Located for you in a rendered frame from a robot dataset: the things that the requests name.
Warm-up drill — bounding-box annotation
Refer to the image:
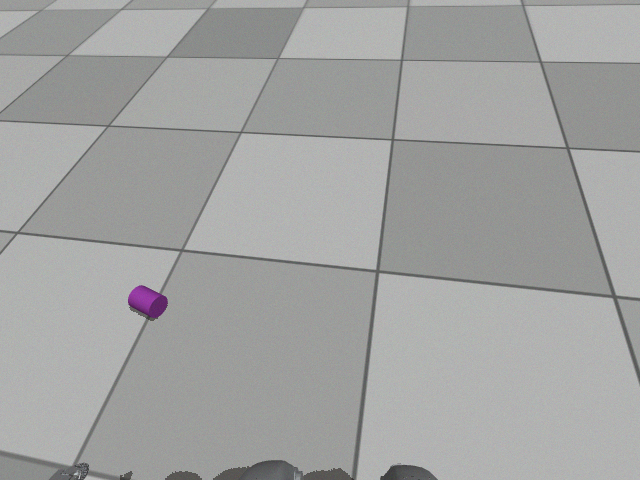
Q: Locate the can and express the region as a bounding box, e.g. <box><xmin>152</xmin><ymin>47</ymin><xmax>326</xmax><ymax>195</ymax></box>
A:
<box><xmin>128</xmin><ymin>285</ymin><xmax>168</xmax><ymax>318</ymax></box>

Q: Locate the left robot hand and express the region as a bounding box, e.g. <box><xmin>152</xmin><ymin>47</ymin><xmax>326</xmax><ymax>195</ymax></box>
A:
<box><xmin>49</xmin><ymin>463</ymin><xmax>89</xmax><ymax>480</ymax></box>

